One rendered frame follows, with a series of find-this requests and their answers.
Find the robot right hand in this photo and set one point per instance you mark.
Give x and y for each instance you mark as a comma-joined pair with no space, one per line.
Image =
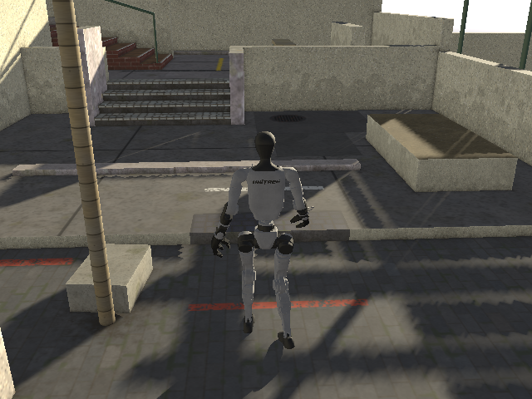
297,218

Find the robot right forearm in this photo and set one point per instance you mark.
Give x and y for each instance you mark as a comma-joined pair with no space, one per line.
303,214

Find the robot left hand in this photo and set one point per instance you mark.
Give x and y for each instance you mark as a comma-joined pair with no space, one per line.
215,245

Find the right robot upper arm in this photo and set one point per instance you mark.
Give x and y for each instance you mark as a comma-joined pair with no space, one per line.
296,187

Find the robot head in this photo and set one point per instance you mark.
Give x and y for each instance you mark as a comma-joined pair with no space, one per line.
264,144

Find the robot left forearm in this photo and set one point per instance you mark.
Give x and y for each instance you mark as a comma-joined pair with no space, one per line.
223,224

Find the robot left thigh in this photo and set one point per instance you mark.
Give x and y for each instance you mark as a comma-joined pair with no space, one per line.
246,251

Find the left robot upper arm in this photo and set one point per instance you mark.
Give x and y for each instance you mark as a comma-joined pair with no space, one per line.
239,176

